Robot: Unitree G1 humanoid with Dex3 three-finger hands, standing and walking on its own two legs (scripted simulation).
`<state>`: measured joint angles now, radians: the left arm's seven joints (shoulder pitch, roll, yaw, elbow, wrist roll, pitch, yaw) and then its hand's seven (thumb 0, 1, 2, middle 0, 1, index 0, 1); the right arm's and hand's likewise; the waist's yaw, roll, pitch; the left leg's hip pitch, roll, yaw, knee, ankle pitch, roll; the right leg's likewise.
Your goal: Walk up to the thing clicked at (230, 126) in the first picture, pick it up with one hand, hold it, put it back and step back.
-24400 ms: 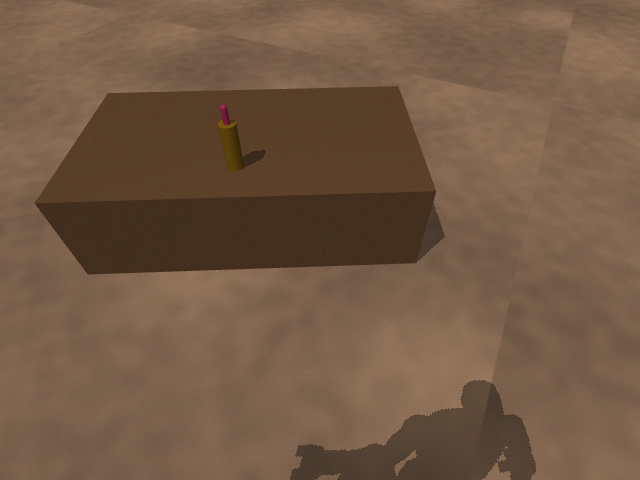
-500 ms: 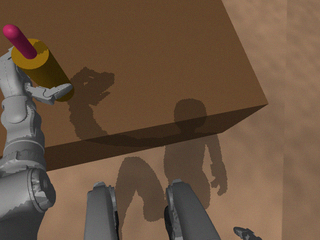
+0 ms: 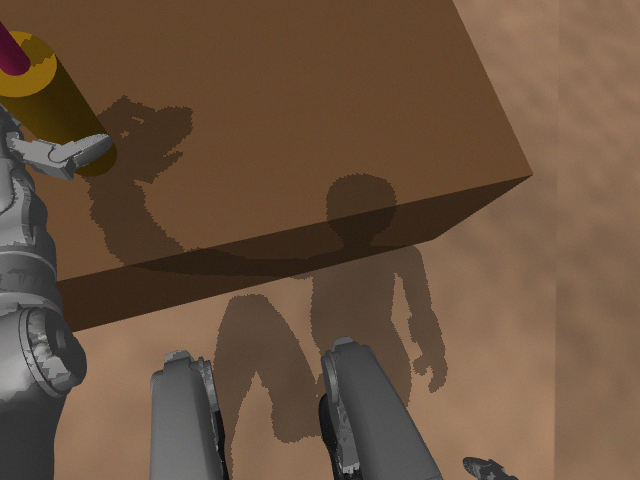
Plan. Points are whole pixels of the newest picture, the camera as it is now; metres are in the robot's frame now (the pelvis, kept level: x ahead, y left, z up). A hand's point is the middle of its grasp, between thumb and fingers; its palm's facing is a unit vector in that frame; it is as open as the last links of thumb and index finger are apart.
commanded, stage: lower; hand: left
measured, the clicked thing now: (45, 100) +0.52 +0.23 +0.04
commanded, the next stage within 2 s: loosen in 0.64 s
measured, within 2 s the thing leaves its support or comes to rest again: rests again in 0.98 s
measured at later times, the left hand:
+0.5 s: hand (70, 133) +0.55 +0.25 -0.05, palm faces +0.22 -0.97 -0.05, open 9.6 cm
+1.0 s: hand (70, 132) +0.55 +0.25 -0.06, palm faces +0.24 -0.97 -0.02, open 9.6 cm
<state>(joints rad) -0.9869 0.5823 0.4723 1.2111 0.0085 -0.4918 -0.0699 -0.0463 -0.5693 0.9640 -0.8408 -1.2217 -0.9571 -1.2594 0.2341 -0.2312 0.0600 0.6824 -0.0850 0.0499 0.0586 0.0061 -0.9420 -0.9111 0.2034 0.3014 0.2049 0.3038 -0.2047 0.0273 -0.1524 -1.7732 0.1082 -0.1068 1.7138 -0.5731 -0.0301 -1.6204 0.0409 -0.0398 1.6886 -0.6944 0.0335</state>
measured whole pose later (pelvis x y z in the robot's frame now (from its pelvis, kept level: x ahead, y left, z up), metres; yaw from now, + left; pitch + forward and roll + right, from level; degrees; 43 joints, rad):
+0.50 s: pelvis -0.01 +0.00 -0.06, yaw -2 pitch +37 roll -7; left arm -1.06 0.65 0.49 1.19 0.03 -0.44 -0.10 -0.05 -0.57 0.97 -0.84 -1.22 -0.96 -1.26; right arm 0.21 -0.23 0.08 0.68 -0.09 0.07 0.05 0.01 -0.94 -0.91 0.20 0.30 0.20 0.30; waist -0.22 0.02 -0.13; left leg -1.97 0.11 -0.13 1.91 -0.60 -0.03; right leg -1.81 0.05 -0.04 1.89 -0.73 0.04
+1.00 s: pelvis -0.02 +0.00 -0.09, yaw -2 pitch +37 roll -7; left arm -1.10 0.66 0.50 1.14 0.00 -0.40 -0.11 -0.02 -0.50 0.79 -0.92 -1.05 -0.99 -1.07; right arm 0.21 -0.24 0.09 0.66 -0.09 0.08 0.04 0.01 -0.93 -0.90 0.20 0.30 0.21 0.30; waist -0.21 0.02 -0.12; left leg -2.05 0.10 -0.14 1.99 -0.60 -0.03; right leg -1.88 0.05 -0.04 1.98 -0.74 0.04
